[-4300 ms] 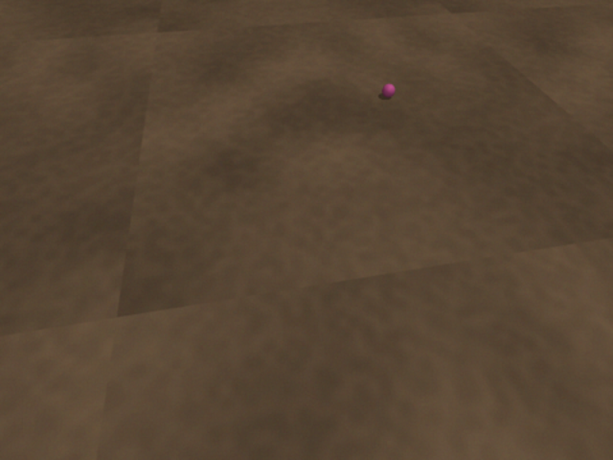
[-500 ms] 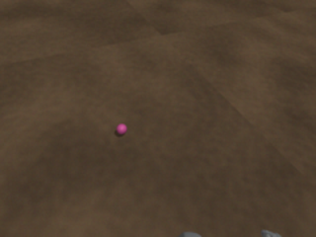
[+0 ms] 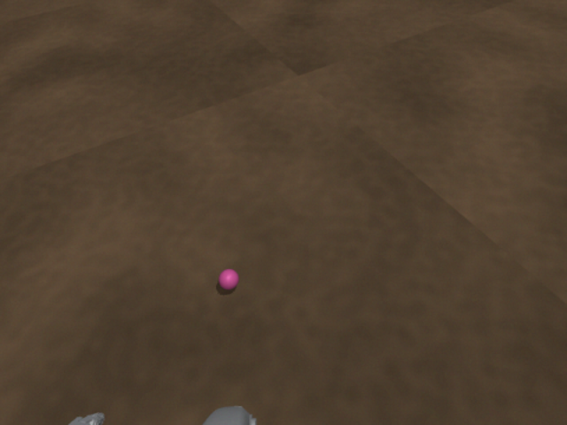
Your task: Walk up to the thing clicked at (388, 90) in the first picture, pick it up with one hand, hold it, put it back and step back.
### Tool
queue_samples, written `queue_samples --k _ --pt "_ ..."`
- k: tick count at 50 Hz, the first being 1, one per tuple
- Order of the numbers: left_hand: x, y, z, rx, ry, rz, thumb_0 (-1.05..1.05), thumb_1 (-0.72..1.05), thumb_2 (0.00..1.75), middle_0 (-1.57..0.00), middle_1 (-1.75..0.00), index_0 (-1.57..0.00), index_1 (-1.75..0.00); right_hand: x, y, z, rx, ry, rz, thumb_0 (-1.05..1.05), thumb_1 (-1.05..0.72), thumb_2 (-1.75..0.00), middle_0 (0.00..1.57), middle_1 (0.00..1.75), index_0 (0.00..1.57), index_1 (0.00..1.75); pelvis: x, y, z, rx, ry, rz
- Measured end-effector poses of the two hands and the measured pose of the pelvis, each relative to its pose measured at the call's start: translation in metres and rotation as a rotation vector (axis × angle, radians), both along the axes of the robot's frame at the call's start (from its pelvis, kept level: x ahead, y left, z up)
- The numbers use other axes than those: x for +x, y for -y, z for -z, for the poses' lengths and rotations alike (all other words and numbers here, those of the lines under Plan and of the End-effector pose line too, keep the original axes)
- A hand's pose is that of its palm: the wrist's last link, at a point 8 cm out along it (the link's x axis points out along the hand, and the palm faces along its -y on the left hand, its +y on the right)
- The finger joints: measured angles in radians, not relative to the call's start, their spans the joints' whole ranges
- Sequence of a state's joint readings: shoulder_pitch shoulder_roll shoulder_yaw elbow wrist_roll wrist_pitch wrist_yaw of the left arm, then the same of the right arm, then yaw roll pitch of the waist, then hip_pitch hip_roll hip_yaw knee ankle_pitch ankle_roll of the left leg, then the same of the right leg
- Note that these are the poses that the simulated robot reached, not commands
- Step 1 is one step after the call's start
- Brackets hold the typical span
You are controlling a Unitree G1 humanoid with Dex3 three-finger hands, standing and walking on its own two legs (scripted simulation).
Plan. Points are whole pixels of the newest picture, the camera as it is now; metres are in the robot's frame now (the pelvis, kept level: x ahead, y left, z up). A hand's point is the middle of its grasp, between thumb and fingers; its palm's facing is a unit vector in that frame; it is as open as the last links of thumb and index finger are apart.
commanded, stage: walk up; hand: left
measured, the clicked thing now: (228, 279) +0.72 +0.28 -0.73
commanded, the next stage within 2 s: none
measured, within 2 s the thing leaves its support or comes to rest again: neither
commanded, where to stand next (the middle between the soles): +0.35 +0.05 m, yaw -1 degrees
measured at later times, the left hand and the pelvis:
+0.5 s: hand (108, 373) +0.23 +0.33 -0.15, palm faces -0.08 -0.93 -0.36, open 7.4 cm; pelvis +0.18 +0.05 +0.00, yaw -1 degrees
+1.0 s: hand (135, 299) +0.36 +0.32 -0.15, palm faces -0.04 -0.90 -0.43, open 7.4 cm; pelvis +0.28 +0.04 -0.02, yaw -1 degrees
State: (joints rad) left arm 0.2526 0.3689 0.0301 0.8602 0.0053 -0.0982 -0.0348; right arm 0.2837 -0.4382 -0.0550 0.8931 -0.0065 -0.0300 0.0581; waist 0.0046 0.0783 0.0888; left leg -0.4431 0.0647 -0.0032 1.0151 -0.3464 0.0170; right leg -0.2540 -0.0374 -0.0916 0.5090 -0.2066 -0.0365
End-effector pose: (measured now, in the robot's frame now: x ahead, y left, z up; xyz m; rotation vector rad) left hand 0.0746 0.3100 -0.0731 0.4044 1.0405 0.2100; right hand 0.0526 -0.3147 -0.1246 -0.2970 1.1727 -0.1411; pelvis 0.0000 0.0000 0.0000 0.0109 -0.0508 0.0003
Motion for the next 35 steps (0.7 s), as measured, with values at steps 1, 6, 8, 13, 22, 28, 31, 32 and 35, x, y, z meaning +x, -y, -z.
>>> queue_samples --k 1,6,8,13,22,28,31,32,35 --pt "0.003 -0.001 0.000 -0.001 -0.005 -0.002 0.00 0.90 0.89 -0.20 -0.30 -0.21 -0.30 0.010 -0.001 -0.002 0.000 0.006 -0.006 0.01 -0.91 -0.90 0.20 0.30 0.21 0.30 0.007 0.000 -0.001 -0.003 -0.002 -0.001" --pt "0.016 -0.015 0.007 -0.011 -0.037 -0.030 0.00 0.90 0.89 -0.20 -0.30 -0.21 -0.30 0.056 -0.006 -0.013 -0.019 0.011 -0.036 0.01 -0.91 -0.90 0.20 0.30 0.21 0.30 0.042 -0.007 -0.001 -0.022 -0.003 -0.009" --pt "0.021 -0.025 0.014 -0.018 -0.057 -0.045 0.00 0.90 0.89 -0.20 -0.30 -0.21 -0.30 0.076 -0.011 -0.017 -0.034 0.016 -0.046 0.01 -0.91 -0.90 0.20 0.30 0.21 0.30 0.058 -0.013 0.001 -0.031 -0.003 -0.013" --pt "0.043 -0.055 0.043 -0.032 -0.121 -0.065 0.00 0.90 0.89 -0.20 -0.30 -0.21 -0.30 0.130 -0.027 -0.022 -0.089 0.068 -0.054 0.01 -0.91 -0.90 0.20 0.30 0.21 0.30 0.103 -0.036 0.016 -0.031 -0.003 -0.017" --pt "0.122 -0.062 0.045 -0.062 -0.146 -0.019 0.01 0.90 0.89 -0.20 -0.30 -0.21 -0.30 0.165 -0.048 -0.038 -0.102 0.086 -0.004 0.01 -0.91 -0.90 0.20 0.30 0.21 0.30 0.158 -0.051 0.005 -0.008 0.001 0.004" --pt "0.176 -0.054 0.031 -0.044 -0.143 0.022 0.00 0.90 0.89 -0.20 -0.30 -0.21 -0.30 0.178 -0.041 -0.027 -0.074 0.036 0.025 0.01 -0.90 -0.90 0.20 0.30 0.21 0.30 0.195 -0.047 0.002 0.004 -0.003 0.020" --pt "0.204 -0.048 0.026 -0.008 -0.123 0.030 0.00 0.90 0.90 -0.20 -0.30 -0.21 -0.30 0.189 -0.032 -0.013 -0.055 0.004 0.042 0.01 -0.90 -0.90 0.20 0.30 0.21 0.30 0.216 -0.038 0.007 0.009 -0.006 0.021" --pt "0.214 -0.046 0.026 0.008 -0.107 0.032 0.00 0.90 0.90 -0.20 -0.30 -0.21 -0.30 0.193 -0.028 -0.006 -0.049 -0.005 0.045 0.01 -0.90 -0.90 0.20 0.30 0.21 0.30 0.223 -0.034 0.012 0.012 -0.005 0.021" --pt "0.236 -0.038 0.024 0.038 -0.062 0.022 0.00 0.90 0.89 -0.20 -0.30 -0.21 -0.30 0.212 -0.024 0.011 -0.035 -0.030 0.053 0.01 -0.91 -0.90 0.20 0.30 0.21 0.30 0.237 -0.026 0.019 -0.001 0.004 0.024"
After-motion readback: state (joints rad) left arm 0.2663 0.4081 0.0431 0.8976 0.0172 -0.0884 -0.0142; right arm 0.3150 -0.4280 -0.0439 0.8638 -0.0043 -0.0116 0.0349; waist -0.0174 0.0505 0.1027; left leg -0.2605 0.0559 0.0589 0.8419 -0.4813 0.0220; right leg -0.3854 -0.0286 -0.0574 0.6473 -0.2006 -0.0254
